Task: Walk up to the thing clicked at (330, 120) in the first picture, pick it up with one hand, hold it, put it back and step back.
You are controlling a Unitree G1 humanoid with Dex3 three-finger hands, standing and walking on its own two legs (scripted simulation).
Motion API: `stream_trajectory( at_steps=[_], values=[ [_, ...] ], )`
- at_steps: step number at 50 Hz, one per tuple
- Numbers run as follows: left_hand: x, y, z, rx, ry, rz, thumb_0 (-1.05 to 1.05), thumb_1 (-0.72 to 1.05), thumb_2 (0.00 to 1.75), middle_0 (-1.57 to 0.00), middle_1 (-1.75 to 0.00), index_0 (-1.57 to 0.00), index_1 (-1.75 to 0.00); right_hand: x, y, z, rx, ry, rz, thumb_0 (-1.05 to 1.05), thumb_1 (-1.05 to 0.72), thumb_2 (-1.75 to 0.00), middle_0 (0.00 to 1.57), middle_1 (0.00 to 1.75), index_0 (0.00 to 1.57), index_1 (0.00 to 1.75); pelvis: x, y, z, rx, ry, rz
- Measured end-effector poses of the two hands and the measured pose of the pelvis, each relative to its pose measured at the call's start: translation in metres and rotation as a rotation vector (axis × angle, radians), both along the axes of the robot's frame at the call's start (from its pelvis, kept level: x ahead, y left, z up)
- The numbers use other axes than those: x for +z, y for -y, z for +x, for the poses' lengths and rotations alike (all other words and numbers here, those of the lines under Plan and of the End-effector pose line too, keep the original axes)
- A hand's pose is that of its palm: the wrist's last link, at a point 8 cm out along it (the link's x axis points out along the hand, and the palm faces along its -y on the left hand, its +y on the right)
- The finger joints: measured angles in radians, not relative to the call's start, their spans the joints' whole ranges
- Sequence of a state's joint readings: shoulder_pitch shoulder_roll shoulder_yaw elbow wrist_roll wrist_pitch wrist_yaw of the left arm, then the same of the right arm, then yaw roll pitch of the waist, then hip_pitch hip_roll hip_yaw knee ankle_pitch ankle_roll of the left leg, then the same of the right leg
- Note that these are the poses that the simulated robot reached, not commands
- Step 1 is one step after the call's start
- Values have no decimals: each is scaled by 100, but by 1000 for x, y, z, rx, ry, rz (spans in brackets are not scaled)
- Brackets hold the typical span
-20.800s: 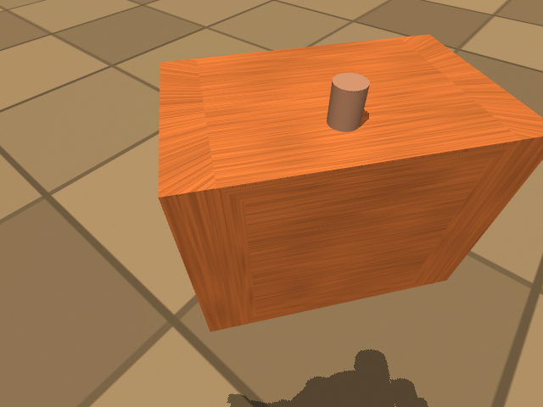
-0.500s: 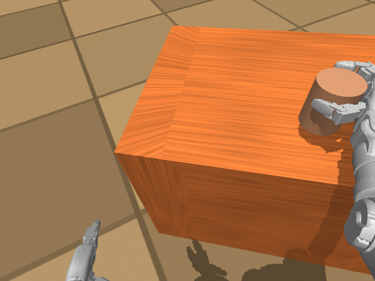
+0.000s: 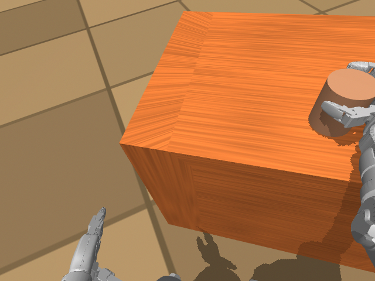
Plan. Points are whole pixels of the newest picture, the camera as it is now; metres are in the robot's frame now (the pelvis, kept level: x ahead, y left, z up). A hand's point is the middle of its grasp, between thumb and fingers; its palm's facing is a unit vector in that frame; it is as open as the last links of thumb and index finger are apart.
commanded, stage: lower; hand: right
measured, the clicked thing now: (339, 104) +0.51 -0.22 +0.08
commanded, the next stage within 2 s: loosen in 0.14 s
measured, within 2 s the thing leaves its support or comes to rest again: rests again in 0.14 s
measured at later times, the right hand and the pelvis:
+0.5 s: hand (353, 97) +0.51 -0.24 +0.10, palm faces +0.27 +0.96 +0.00, open 11.7 cm; pelvis +0.00 +0.00 -0.01, yaw +0 degrees
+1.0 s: hand (355, 95) +0.51 -0.24 +0.11, palm faces +0.27 +0.96 +0.00, open 15.4 cm; pelvis +0.00 +0.00 -0.01, yaw +0 degrees
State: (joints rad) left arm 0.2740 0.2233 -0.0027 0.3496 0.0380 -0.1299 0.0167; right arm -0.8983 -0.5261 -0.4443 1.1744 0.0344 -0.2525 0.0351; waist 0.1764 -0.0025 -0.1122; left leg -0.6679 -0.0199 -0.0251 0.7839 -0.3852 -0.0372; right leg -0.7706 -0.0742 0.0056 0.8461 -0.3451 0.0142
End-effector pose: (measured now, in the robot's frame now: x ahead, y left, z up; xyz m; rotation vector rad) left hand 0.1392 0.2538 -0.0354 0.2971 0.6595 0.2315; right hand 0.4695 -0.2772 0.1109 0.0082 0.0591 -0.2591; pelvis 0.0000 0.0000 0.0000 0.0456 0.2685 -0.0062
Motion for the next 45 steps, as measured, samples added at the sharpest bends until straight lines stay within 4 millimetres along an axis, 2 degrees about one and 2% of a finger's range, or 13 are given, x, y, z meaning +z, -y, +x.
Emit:
stream_trajectory(
  at_steps=[8, 18, 23, 31, 37, 45],
  values=[
    [-1, -7, -3, 12, -16, 27, -1, -53, 6, -5, -4, -5, -5, -10, 3, 3, -6, 13, 15, 0, 61, -110, 59, 97, 63, 99, -6, 1, 0, -3, -19, 4],
    [-3, -2, 2, -13, -1, 21, -1, -52, 5, -5, -5, -6, -5, -8, 9, 4, -11, 29, -12, 0, 60, -107, 60, 94, 65, 95, -11, 0, -2, -7, -39, 6],
    [-2, -3, -1, -5, 0, 18, -1, -50, 4, -6, -5, -6, -5, -7, 9, 4, -12, 23, -14, 0, 55, -93, 65, 85, 69, 86, -12, -1, -2, -7, -38, 5],
    [-4, -7, -3, 0, -12, 27, -1, -51, 5, -5, -5, -6, -5, -8, 9, 6, -14, 26, 1, -1, 53, -62, 71, 70, 74, 71, -14, -1, -3, -8, -40, 6],
    [-3, -4, -1, -6, -8, 20, -1, -52, 6, -5, -5, -6, -5, -6, 9, 7, -11, 35, -3, -1, 51, -42, 65, 57, 67, 57, -15, -2, -2, -7, -41, 5],
    [-4, -5, 0, -6, -9, 18, -1, -53, 6, -5, -5, -6, -5, -6, 10, 6, -12, 38, -11, 0, 50, -27, 49, 40, 50, 40, -15, -1, -1, -8, -42, 4]
  ],
)
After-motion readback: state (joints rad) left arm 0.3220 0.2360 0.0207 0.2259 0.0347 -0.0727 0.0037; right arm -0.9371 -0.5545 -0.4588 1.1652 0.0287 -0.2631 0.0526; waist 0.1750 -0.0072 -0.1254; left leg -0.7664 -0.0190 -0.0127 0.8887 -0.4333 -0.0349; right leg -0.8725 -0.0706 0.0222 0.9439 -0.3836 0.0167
